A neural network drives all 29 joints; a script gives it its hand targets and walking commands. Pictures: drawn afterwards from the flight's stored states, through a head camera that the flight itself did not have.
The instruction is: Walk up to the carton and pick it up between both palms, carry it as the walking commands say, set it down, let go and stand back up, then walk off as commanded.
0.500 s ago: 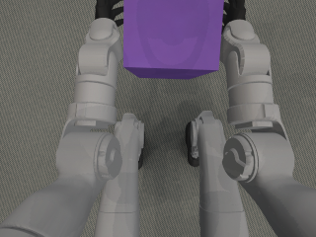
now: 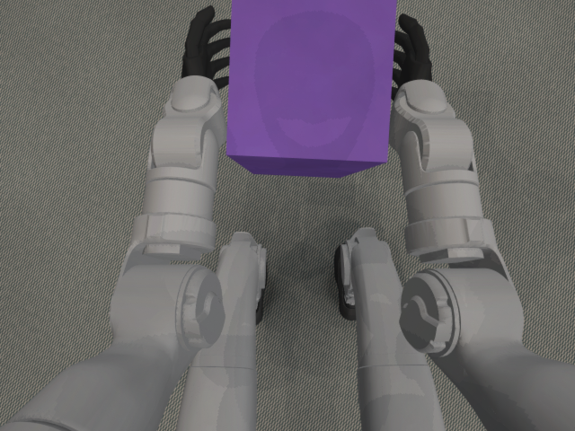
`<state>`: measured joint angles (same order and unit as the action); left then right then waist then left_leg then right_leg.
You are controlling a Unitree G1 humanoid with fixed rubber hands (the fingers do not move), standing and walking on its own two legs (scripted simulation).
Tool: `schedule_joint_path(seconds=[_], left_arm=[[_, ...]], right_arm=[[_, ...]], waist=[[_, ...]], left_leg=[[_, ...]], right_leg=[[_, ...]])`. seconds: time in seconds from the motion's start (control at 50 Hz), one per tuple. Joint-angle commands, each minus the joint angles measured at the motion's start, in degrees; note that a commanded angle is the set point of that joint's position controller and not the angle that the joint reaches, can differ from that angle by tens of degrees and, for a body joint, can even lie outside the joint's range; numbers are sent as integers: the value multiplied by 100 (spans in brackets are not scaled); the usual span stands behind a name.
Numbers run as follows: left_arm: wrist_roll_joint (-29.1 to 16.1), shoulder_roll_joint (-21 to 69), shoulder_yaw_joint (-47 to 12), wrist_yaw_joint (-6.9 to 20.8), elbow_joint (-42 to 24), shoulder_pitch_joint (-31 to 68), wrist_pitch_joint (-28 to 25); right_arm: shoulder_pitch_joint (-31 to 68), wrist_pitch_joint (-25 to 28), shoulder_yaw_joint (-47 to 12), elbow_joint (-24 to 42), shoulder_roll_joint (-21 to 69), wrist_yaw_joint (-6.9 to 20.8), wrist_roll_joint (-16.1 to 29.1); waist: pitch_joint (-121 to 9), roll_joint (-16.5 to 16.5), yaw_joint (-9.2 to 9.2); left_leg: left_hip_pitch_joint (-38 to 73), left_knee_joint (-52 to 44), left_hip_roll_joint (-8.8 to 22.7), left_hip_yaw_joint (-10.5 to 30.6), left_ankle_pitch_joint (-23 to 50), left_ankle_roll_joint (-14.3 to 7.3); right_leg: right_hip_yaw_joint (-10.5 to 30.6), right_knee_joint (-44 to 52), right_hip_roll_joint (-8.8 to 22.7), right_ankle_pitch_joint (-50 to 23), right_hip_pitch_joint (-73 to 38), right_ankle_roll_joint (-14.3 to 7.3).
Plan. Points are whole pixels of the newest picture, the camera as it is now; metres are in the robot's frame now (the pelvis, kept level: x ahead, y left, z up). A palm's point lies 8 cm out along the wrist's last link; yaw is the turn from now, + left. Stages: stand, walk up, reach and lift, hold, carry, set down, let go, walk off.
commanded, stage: reach and lift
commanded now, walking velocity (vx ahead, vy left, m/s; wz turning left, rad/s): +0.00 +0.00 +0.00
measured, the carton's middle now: (304, 79) +0.53 +0.00 -0.10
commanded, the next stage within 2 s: none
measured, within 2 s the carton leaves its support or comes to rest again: neither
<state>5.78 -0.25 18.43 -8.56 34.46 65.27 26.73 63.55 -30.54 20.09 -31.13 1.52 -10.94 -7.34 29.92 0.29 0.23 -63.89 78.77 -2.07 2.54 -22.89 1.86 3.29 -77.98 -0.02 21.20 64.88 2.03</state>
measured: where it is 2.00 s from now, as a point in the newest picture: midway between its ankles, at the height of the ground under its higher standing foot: (300, 298)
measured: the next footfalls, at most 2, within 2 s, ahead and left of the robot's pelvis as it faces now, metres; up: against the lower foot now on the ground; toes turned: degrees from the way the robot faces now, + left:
none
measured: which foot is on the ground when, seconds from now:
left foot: down 0.00-1.00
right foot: down 0.00-1.00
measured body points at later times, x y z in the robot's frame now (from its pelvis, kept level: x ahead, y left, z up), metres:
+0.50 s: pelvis +0.01 +0.00 +0.06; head +0.23 +0.00 +0.44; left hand +0.49 +0.12 +0.03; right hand +0.47 -0.13 +0.02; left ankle +0.15 +0.13 -0.58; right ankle +0.16 -0.14 -0.58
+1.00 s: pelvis +0.06 +0.00 +0.12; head +0.15 -0.01 +0.56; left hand +0.46 +0.12 +0.12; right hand +0.45 -0.13 +0.12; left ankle +0.15 +0.13 -0.58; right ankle +0.16 -0.14 -0.58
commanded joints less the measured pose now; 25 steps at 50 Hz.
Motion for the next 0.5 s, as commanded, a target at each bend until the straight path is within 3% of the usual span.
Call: schedule_joint_path(seconds=[0.0,0.48], left_arm=[[-906,6941,-3316,1919,-316,4002,-117],[-854,7195,-3431,2094,-520,3284,-146]], right_arm=[[4632,445,-3730,825,7093,1633,1225],[3864,436,-3941,1032,7397,1786,1069]], waist=[[-12823,249,15],[-11970,345,-9]], left_leg=[[2794,-1379,-821,-267,553,-222],[4115,-2818,-691,-114,785,-293]], right_leg=[[-92,1533,-917,-388,-4136,54],[78,2976,-757,-645,-5476,49]])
